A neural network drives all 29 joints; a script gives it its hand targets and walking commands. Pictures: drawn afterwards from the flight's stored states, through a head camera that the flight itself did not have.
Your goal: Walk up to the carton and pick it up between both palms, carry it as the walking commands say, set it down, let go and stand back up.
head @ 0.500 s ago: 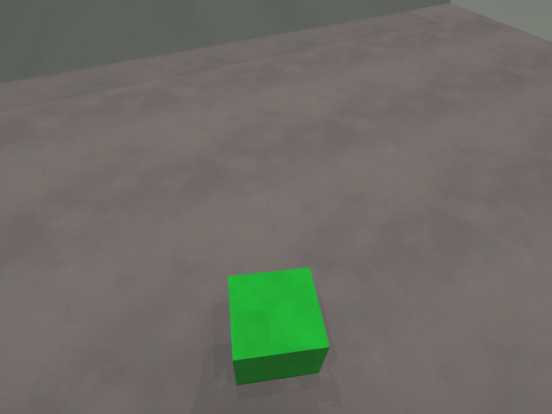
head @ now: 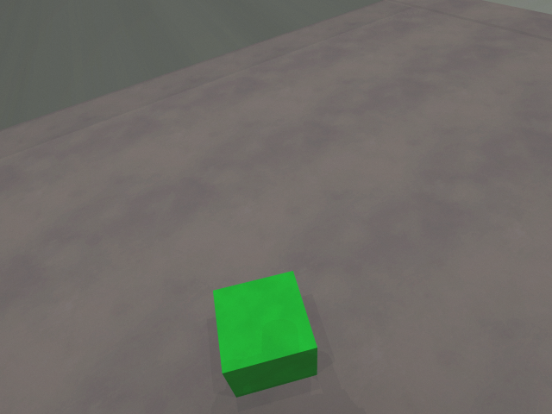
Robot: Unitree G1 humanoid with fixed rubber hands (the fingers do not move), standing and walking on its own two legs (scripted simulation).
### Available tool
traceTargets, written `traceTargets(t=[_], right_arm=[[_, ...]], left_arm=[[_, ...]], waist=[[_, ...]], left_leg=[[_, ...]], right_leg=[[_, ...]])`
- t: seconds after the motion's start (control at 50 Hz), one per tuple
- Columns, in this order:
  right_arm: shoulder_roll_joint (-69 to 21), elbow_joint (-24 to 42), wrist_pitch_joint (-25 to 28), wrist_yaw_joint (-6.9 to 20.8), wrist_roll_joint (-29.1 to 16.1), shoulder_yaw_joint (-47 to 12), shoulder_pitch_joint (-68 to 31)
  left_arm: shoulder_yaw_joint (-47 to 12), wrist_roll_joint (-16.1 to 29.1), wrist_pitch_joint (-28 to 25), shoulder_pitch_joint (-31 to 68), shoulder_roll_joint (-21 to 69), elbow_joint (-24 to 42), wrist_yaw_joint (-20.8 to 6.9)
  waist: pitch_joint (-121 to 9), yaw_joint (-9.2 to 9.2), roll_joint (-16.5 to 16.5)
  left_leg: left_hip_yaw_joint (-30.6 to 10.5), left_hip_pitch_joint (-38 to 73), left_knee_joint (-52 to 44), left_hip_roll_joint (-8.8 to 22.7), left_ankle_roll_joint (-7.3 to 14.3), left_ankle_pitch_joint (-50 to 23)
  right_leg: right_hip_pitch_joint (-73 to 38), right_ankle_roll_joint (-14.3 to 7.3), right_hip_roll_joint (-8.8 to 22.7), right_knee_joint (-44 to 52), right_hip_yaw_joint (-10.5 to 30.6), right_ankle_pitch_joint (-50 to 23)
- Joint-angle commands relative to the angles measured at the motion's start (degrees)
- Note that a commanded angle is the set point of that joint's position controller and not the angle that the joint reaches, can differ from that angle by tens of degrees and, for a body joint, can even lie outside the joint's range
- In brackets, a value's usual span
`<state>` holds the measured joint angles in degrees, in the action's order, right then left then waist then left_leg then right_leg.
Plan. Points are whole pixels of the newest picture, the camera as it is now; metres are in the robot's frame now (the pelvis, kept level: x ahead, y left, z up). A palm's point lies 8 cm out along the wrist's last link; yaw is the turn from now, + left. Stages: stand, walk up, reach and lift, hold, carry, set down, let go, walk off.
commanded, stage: walk up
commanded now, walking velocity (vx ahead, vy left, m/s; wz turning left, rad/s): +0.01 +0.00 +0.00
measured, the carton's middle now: (265, 332) +0.55 +0.10 -0.66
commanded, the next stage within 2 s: none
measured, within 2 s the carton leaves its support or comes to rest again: neither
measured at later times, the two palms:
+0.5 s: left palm out of the picture -0.03 +0.30 -0.16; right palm out of the picture +0.11 -0.22 -0.13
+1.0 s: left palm (142, 406) +0.21 +0.26 -0.14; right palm out of the picture +0.14 -0.20 -0.16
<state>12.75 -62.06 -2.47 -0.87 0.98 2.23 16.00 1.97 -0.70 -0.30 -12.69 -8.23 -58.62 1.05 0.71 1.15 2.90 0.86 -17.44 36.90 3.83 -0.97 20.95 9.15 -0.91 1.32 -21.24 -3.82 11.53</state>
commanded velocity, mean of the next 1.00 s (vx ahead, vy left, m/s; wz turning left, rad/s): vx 0.13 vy -0.03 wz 0.08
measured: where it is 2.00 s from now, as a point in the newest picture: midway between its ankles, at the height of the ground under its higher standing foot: outside the picture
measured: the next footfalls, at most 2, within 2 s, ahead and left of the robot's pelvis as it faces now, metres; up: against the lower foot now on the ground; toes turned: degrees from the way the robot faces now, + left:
left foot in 0.14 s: +0.08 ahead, +0.16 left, +0.00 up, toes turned +8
right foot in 0.88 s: +0.26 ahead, -0.07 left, +0.00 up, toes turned +0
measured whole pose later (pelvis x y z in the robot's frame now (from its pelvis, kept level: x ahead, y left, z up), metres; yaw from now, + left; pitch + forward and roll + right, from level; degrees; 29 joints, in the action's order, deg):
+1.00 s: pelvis +0.15 +0.03 -0.01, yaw +6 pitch +0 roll +0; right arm 9.4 -60.2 -0.7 -2.4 0.2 1.3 18.7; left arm 1.2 -1.0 -0.5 -7.5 -8.1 -56.8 1.9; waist 4.2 1.9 2.1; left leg 0.1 -10.4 39.0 1.8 -1.1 30.5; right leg 18.5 -1.9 1.5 -27.3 -6.2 8.8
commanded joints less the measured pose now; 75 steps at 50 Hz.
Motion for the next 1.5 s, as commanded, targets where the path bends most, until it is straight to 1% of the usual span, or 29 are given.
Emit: traceTargets(t=[0.0, 0.14, 0.2, 0.22, 0.24, 0.28, 0.3, 0.42, 0.46, 0.5, 0.52, 0.6, 0.68, 0.72, 0.76, 0.84, 0.88, 0.9, 1.0, 1.04, 1.06, 1.22, 1.24, 1.26, 1.28, 1.3, 1.36, 1.4, 1.48], right_arm=[[1.2, 0.1, 0.8, -0.7, 0.1, 0.3, 3.5], [3.4, -0.5, 2.7, -1.3, -0.4, 0.2, 3.3], [0.3, -1.8, 2.9, -1.0, -0.4, -0.8, 3.0], [3.8, -0.5, 2.7, -0.9, 0.3, -0.3, 2.3], [7.5, 1.3, 2.0, 0.3, 0.1, 1.1, -0.1], [3.2, 6.5, 1.5, 1.4, 0.7, 1.3, -8.8], [3.4, 7.5, 1.7, 1.6, 1.7, 1.8, -8.9], [2.2, 7.1, 2.9, 2.4, 0.3, 0.8, 0.8], [5.9, 4.3, 3.6, 1.2, 1.0, 1.9, 8.6], [16.8, 3.3, 4.3, -0.3, 1.9, 3.4, 18.1], [16.4, 2.6, 3.5, -0.7, 0.9, 3.1, 15.5], [6.8, 5.7, 5.3, -0.1, 0.6, 1.6, 3.4], [5.6, 4.4, 6.6, 0.0, 0.8, 1.0, 8.1], [3.8, 5.0, 6.5, -0.8, 0.2, -0.1, 4.8], [4.9, 3.8, 5.8, -0.9, 1.0, 1.1, 8.1], [3.7, 2.2, 4.6, -1.2, -0.2, 0.5, 9.1], [-1.0, 3.1, 4.5, -1.4, -0.5, -0.7, 12.9], [-0.9, 2.1, 3.3, -1.9, -1.7, -0.5, 15.1], [-0.5, 1.6, 0.6, -1.6, -0.2, -0.2, 10.6], [1.3, 4.7, 0.2, -2.1, 0.0, 1.6, 5.9], [0.9, 5.0, 0.0, -2.2, -0.1, 1.6, 5.7], [0.9, 7.7, -0.3, -0.8, 0.3, 1.5, 5.7], [1.5, 7.3, 0.4, -0.7, 0.7, 1.7, 7.2], [4.6, 7.5, 1.0, -0.7, 1.5, 2.2, 7.3], [11.6, 10.7, 1.0, -0.7, 2.0, 3.4, 3.0], [10.1, 10.9, 1.0, -0.6, 2.6, 2.5, -0.9], [9.1, 12.4, 2.2, -1.4, 1.3, 2.7, -7.1], [3.7, 10.8, 2.8, -0.9, 0.1, 0.7, -8.3], [3.6, 8.0, 2.7, -0.9, 0.5, 0.7, -2.5]], left_arm=[[1.1, 0.1, -1.3, 0.0, -7.8, 1.1, 0.8], [0.1, 1.1, -0.8, -3.3, -4.5, -1.5, 1.2], [0.3, 0.9, -0.6, -2.9, -5.5, -3.2, 1.3], [1.9, 0.1, -0.6, -4.9, -8.7, -2.2, 0.9], [3.5, -0.7, -0.3, -6.3, -14.6, -0.9, 0.4], [4.1, -1.5, 0.4, -9.8, -14.8, -1.6, 0.7], [3.9, -2.1, 0.0, -11.3, -13.3, -1.3, 1.3], [2.9, -1.2, -0.7, -3.9, -12.1, -0.2, 0.0], [2.3, -0.8, 0.2, -4.6, -10.9, -0.1, -0.9], [1.4, -1.9, -0.1, -1.9, -6.2, 3.9, -1.6], [2.5, -2.9, 0.2, 3.9, -10.0, 5.6, -1.7], [4.0, -1.6, 0.3, -5.5, -9.9, 1.3, -2.7], [2.9, -1.5, 1.1, 0.1, -7.1, 3.2, -2.9], [1.6, 1.2, 1.3, 0.5, -4.4, 3.1, -1.7], [0.7, 0.3, 1.1, 2.1, -3.5, 3.4, -0.9], [0.9, -0.4, -0.3, -1.3, -6.3, 2.5, 0.5], [1.7, -1.2, -1.7, -5.2, -11.6, 2.6, 1.0], [2.1, 0.3, -1.1, -5.7, -12.2, 1.0, 0.8], [0.8, -0.3, 0.2, 1.4, -9.4, 3.1, 1.8], [2.2, -0.3, 0.7, 0.1, -13.2, 3.2, 2.3], [2.1, -0.6, 0.5, -1.2, -12.6, 3.3, 2.4], [2.6, -0.9, 3.0, 3.9, -12.1, 3.8, 1.1], [2.4, -0.6, 3.3, 3.8, -11.2, 3.6, 0.8], [1.8, -0.2, 3.6, 0.8, -8.6, 3.3, 0.4], [1.5, -0.3, 4.0, 1.6, -7.5, 5.6, 0.5], [1.7, -1.2, 5.0, 5.0, -9.1, 5.7, 0.3], [4.4, -1.4, 4.8, -2.3, -12.1, 3.4, -1.9], [2.6, -0.3, 3.9, -6.8, -7.4, 0.3, -1.4], [1.6, -0.4, 4.4, -2.3, -5.4, 0.5, -0.4]], waist=[[1.7, 0.32, -10.8], [0.5, -2.01, -2.9], [1.6, -1.05, -1.0], [0.1, -0.77, 0.6], [-1.6, -3.36, -0.9], [7.6, -6.16, -14.2], [7.6, -6.48, -11.1], [3.7, 1.2, -13.4], [2.7, 3.92, -3.8], [2.5, 8.46, 15.2], [7.3, 7.55, 10.3], [5.9, -0.43, 4.4], [5.2, -0.21, 6.2], [5.2, -2.79, 8.1], [2.7, -0.27, 11.0], [0.3, -1.01, 2.5], [-7.6, -1.46, -9.9], [-11.7, -1.99, -16.8], [-2.9, 0.03, -12.4], [-1.7, -0.79, -13.0], [-6.1, -0.6, -9.9], [-5.7, 0.71, -12.6], [-4.3, 1.2, -9.0], [-1.4, 0.35, 3.3], [2.3, 0.76, 19.3], [5.3, 1.37, 12.5], [5.4, -4.06, 3.4], [1.5, -5.32, 6.5], [3.5, -0.88, 6.4]], left_leg=[[-0.1, -0.3, 0.1, -0.5, 0.3, 1.5], [-3.2, 9.3, -16.7, 3.7, 1.6, -22.1], [-2.4, 8.0, -19.4, 2.8, 1.5, -16.3], [-4.1, 7.9, -18.6, 2.9, 1.1, -12.5], [-4.0, -0.9, -11.1, -0.2, 3.1, 12.8], [1.7, -16.5, 7.1, -1.7, 0.4, 3.5], [-1.0, -20.5, 16.6, 0.9, -0.7, 3.2], [4.7, 4.1, -2.1, -2.7, -1.3, -0.5], [6.1, 17.3, -10.1, -4.4, -1.5, -2.8], [-36.0, 21.1, -31.2, 25.1, 7.9, 19.3], [-39.5, 13.1, -34.2, 25.7, 11.9, 25.2], [-13.5, 7.8, -28.1, 12.2, 6.2, -4.9], [-7.5, 10.3, -25.8, 10.8, 7.2, -20.0], [0.5, 7.4, -18.0, 7.0, 6.6, -54.2], [1.8, 11.6, -17.9, 6.8, 7.7, -59.9], [0.2, 10.9, -11.5, 5.7, 5.1, -43.4], [-0.3, 1.9, -4.6, 1.8, 1.1, -4.2], [-0.6, 5.2, -0.9, -0.5, 0.7, 9.6], [-1.5, 2.1, 6.4, -1.3, -0.6, 10.0], [1.2, -5.3, 18.6, -4.2, -1.6, 15.8], [0.4, -5.0, 23.4, -3.7, -2.1, 15.8], [2.4, 5.8, -0.9, -2.3, 0.1, -1.9], [1.7, 9.8, -9.1, -2.1, 0.5, -6.2], [-8.1, 9.8, -20.9, 4.8, 1.1, 0.2], [-25.6, 1.0, -30.7, 20.1, 5.8, 10.4], [-25.5, -8.9, -33.5, 20.3, 7.8, 21.0], [-15.0, -0.3, -27.1, 13.4, 3.6, 1.1], [-4.5, 1.5, -26.3, 5.7, 3.7, -3.5], [-7.8, 7.9, -26.9, 7.7, 7.2, -0.4]], right_leg=[[-0.7, -5.1, 11.4, 7.8, 8.4, -14.2], [-0.4, -1.3, 5.8, 4.2, 6.2, -11.9], [-1.4, -0.9, 5.4, 4.8, 5.5, -6.6], [-2.1, 0.4, 7.9, 2.8, 5.4, -3.3], [-5.7, -1.2, 10.5, 3.2, 8.6, 26.3], [-4.1, -5.9, 21.8, 14.6, 21.7, 37.0], [-3.3, -8.2, 25.3, 18.6, 25.4, 33.7], [8.5, -3.1, 9.7, 8.9, 1.8, 18.3], [17.0, -1.4, 5.5, -5.0, -1.7, 21.2], [34.6, 2.8, -0.8, -36.1, -2.7, 23.9], [36.1, 3.3, 2.8, -42.1, 3.8, 18.9], [25.4, 4.4, 4.0, -39.7, 3.6, 2.6], [24.7, 4.8, 2.6, -33.7, 1.3, -0.9], [14.6, 4.1, 1.1, -22.8, 0.5, 1.5], [12.3, 2.9, -1.3, -18.5, -2.1, 1.0], [0.0, 0.6, 0.9, 0.4, -0.6, -14.1], [-14.6, -1.9, 16.7, -3.5, 10.4, -48.5], [-11.9, -7.4, 19.4, -2.5, 13.8, -47.1], [1.3, -8.0, 15.6, 5.0, 11.7, -21.0], [-1.5, -12.0, 17.7, -2.2, 10.3, -57.4], [-2.5, -12.9, 18.9, -3.3, 9.4, -59.9], [9.6, -6.3, 15.1, 2.3, 9.6, -3.9], [14.1, -4.0, 12.3, -0.3, 7.6, 6.8], [19.3, -1.3, 6.9, -8.8, 2.5, 12.6], [23.7, 1.8, -0.4, -20.8, -2.2, 19.6], [17.6, 2.2, 0.1, -28.9, 7.3, 17.3], [21.6, 3.3, -2.4, -39.1, 10.0, 6.2], [12.7, 3.0, -1.3, -31.8, 6.0, 4.5], [12.8, 3.1, -1.2, -18.4, 2.0, 8.9]])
